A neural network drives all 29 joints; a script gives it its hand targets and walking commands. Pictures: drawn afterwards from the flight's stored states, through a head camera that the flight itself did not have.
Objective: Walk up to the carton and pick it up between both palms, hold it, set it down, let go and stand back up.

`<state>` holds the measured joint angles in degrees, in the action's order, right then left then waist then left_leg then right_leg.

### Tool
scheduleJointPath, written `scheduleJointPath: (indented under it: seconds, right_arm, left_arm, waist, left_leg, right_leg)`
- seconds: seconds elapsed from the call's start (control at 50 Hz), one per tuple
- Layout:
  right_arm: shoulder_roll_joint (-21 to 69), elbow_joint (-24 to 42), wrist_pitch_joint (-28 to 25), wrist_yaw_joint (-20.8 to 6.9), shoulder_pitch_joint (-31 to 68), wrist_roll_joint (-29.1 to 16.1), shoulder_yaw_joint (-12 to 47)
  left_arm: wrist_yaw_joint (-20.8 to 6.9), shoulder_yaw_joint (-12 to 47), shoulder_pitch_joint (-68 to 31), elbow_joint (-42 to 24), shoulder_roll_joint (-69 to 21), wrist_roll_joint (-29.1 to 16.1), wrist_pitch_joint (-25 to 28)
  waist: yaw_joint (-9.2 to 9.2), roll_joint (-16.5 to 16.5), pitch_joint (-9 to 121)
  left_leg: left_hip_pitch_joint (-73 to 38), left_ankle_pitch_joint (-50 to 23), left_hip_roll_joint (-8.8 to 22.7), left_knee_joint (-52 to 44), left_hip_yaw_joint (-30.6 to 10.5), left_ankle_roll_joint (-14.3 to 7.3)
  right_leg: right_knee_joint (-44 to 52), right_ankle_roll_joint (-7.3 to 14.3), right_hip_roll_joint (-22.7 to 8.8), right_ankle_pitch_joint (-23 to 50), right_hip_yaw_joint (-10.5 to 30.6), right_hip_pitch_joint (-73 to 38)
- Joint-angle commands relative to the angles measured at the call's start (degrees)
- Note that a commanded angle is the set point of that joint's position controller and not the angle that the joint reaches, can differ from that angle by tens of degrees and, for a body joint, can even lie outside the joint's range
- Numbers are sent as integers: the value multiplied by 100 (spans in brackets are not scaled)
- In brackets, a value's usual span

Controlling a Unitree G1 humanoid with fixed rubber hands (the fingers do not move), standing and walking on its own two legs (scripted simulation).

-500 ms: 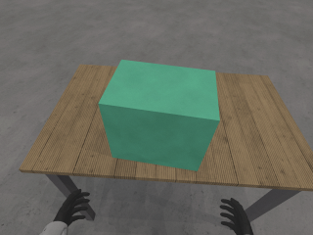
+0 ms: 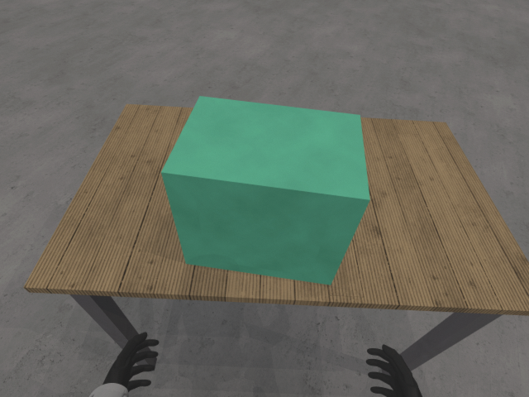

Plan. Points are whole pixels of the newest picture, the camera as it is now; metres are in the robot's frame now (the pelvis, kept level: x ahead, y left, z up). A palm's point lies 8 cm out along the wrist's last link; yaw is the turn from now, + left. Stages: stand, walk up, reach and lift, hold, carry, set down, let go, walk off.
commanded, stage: let go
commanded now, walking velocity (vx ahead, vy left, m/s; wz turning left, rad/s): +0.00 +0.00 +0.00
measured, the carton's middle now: (267, 194) +0.44 +0.01 +0.05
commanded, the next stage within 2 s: stand in 0.18 s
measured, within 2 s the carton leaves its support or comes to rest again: neither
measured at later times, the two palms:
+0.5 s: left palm out of the picture +0.07 +0.25 -0.12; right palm out of the picture +0.05 -0.24 -0.14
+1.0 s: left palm out of the picture -0.02 +0.23 -0.14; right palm out of the picture -0.05 -0.20 -0.15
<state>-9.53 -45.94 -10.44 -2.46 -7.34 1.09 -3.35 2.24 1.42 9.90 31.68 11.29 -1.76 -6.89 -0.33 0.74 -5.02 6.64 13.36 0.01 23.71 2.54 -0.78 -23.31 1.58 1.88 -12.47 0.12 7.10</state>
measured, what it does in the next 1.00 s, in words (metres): stands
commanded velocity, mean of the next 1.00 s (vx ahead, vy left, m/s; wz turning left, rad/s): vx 0.00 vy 0.00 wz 0.00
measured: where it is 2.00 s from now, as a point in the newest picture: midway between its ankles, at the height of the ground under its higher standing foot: outside the picture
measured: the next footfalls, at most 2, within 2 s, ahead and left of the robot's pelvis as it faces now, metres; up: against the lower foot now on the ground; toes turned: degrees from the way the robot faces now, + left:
none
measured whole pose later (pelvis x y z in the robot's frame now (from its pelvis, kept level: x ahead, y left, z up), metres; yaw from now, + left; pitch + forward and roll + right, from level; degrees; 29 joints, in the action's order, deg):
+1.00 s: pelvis -0.01 +0.02 +0.00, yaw -4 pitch +0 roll +0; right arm -10.1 -63.5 -0.2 0.9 -19.5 1.4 -1.2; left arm 0.9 -0.5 22.6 59.3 6.5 1.8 1.2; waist 0.0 -1.5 3.0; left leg 12.5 12.5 -0.3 24.2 7.0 -2.8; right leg -24.7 0.0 1.7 -10.4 4.5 14.7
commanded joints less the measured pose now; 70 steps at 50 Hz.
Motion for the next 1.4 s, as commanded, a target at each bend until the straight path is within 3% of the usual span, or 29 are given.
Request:
scheduleJointPath:
  seconds: [0.0,0.16,0.18,0.2,0.22,0.26,0.3,0.34,0.38,0.4,0.46,0.5,0.58,0.6,0.66,0.74,0.76,0.78,0.8,0.92,0.94,1.04,1.06,1.08,1.12,1.16,1.2,1.28,1.38]
  right_arm:
    - [-693,632,-304,24,422,-13,-193]
    - [-686,741,-383,23,339,-48,-188]
    - [-1011,226,360,74,-251,208,-86]
    - [-909,313,681,157,-400,278,-164]
    - [-963,371,839,188,-453,210,-177]
    - [-1036,354,932,183,-551,162,-172]
    - [-967,338,928,123,-371,122,-143]
    - [-919,225,939,128,-515,135,-101]
    - [-889,80,957,137,-527,166,-73]
    - [-983,-14,956,154,-556,172,-108]
    - [-1077,-283,908,200,-723,149,-113]
    - [-1032,-453,909,237,-844,118,-78]
    - [-924,-760,891,253,-949,89,-18]
    - [-852,-877,893,262,-1090,67,-13]
    - [-875,-1031,882,308,-1126,113,10]
    - [-822,-1227,923,308,-1208,66,34]
    - [-703,-1273,914,307,-1291,42,65]
    - [-739,-1333,918,306,-1337,-3,56]
    - [-670,-1418,931,327,-1465,31,97]
    - [-677,-1510,945,383,-1393,61,91]
    - [-579,-1559,951,379,-1425,30,132]
    - [-529,-1632,948,397,-1495,27,143]
    - [-556,-1669,954,387,-1499,38,130]
    - [-493,-1707,957,409,-1563,31,148]
    - [-434,-1731,966,431,-1574,40,171]
    - [-556,-1713,954,433,-1585,18,131]
    - [-450,-1747,960,433,-1588,1,165]
    - [-444,-1788,1004,456,-1593,17,147]
    - [-239,-1837,1011,451,-1695,5,168]
  left_arm:
    - [69,-198,-456,-836,592,58,212]
    - [90,-144,-525,-889,608,29,290]
    - [-84,-390,526,-77,760,650,632]
    - [-126,-422,824,122,844,636,728]
    - [-202,-439,536,110,863,610,829]
    - [-258,-430,442,158,704,521,936]
    - [-303,-361,437,310,495,427,961]
    - [-278,-406,550,467,634,442,958]
    - [-262,-422,563,618,651,446,975]
    - [-290,-417,665,667,626,410,976]
    - [-247,-415,831,920,588,388,1019]
    - [-215,-436,1019,1097,636,422,1010]
    - [-187,-398,1281,1483,469,373,991]
    - [-165,-427,1297,1565,549,418,990]
    - [-142,-362,1479,1825,362,360,969]
    - [-136,-366,1523,2062,337,377,964]
    - [-135,-345,1576,2150,313,359,954]
    - [-135,-361,1534,2216,327,367,948]
    - [-118,-344,1552,2266,285,360,934]
    - [-95,-310,1511,2503,144,372,898]
    - [-86,-319,1545,2537,128,335,904]
    - [-77,-279,1516,2784,-20,345,876]
    - [-58,-291,1529,2779,34,346,875]
    - [-48,-281,1513,2781,-8,343,892]
    - [-50,-248,1579,2888,-109,332,886]
    - [-39,-279,1483,2916,5,330,865]
    - [-40,-263,1598,2974,-98,316,871]
    - [-29,-286,1508,3014,-28,318,831]
    - [-38,-215,1431,3104,-235,333,815]
  waist:
    - [25,-136,762]
    - [-2,-98,810]
    - [-113,-1005,992]
    - [-24,-759,645]
    - [21,-452,800]
    - [77,-255,1398]
    - [17,-211,1200]
    - [54,142,902]
    - [89,272,659]
    - [41,60,784]
    - [53,255,748]
    - [29,-34,552]
    - [-35,-189,436]
    - [73,6,509]
    - [32,-161,366]
    - [28,25,261]
    - [14,-159,193]
    - [72,-1,225]
    - [89,-109,128]
    - [19,48,109]
    - [2,-68,88]
    - [95,-30,134]
    - [64,-204,39]
    - [87,3,163]
    - [58,56,87]
    - [96,69,93]
    - [19,-146,23]
    - [46,104,34]
    - [98,18,-16]
  left_leg:
    - [-315,-990,25,-245,57,164]
    - [-298,-989,64,-213,28,177]
    - [-91,-2240,762,-33,-667,-32]
    - [196,-1844,862,-64,-706,-227]
    - [202,-2018,831,60,-705,-224]
    - [-87,-1789,747,269,-511,-277]
    - [181,-1093,620,259,-509,-288]
    - [518,-271,634,167,-585,-324]
    - [571,24,538,112,-542,-294]
    - [546,30,562,50,-578,-310]
    - [565,165,613,-78,-615,-313]
    - [663,309,713,-303,-735,-347]
    - [694,493,680,-441,-686,-340]
    - [514,363,646,-425,-645,-349]
    - [553,481,735,-555,-693,-370]
    - [588,466,682,-532,-576,-353]
    - [572,399,628,-498,-489,-323]
    - [635,509,626,-528,-501,-330]
    - [667,597,616,-560,-499,-342]
    - [725,647,696,-681,-556,-377]
    - [698,612,704,-700,-551,-389]
    - [619,660,718,-702,-565,-404]
    - [690,596,668,-729,-514,-387]
    - [614,552,707,-715,-529,-411]
    - [556,437,696,-657,-507,-404]
    - [587,441,683,-662,-477,-390]
    - [667,399,679,-738,-468,-395]
    - [618,504,686,-701,-521,-424]
    - [652,525,669,-717,-482,-371]
  right_leg:
    - [349,-8,-170,1029,-11,12]
    - [316,18,-147,899,-37,72]
    - [-116,79,-554,1243,460,698]
    - [-15,2,-578,590,443,665]
    - [-174,29,-530,1005,453,484]
    - [-396,46,-477,1486,433,523]
    - [-292,61,-541,1352,560,695]
    - [-218,110,-583,1282,685,846]
    - [-22,156,-680,1223,879,1053]
    - [-55,154,-628,1133,869,1008]
    - [67,152,-636,990,922,984]
    - [150,123,-519,618,881,1102]
    - [261,150,-534,429,973,1053]
    - [344,166,-553,332,976,1079]
    - [352,138,-474,211,947,1176]
    - [423,125,-495,175,1016,1239]
    - [422,132,-507,119,1047,1232]
    - [440,131,-502,71,1044,1231]
    - [452,134,-505,-53,1052,1272]
    - [377,117,-437,56,980,1292]
    - [300,92,-434,155,938,1267]
    - [297,81,-392,143,908,1268]
    - [291,90,-397,177,927,1304]
    - [232,83,-423,223,890,1231]
    - [246,83,-407,234,903,1302]
    - [240,78,-418,232,917,1312]
    - [227,91,-425,348,934,1227]
    - [305,80,-413,196,902,1280]
    - [214,55,-401,250,897,1278]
